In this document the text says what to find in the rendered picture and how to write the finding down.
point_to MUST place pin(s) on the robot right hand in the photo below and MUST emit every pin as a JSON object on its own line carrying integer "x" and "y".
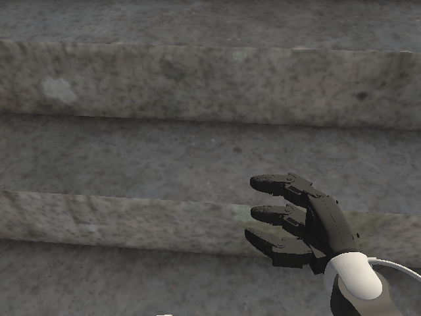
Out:
{"x": 323, "y": 231}

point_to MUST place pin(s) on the robot right forearm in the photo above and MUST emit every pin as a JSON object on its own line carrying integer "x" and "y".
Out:
{"x": 356, "y": 289}

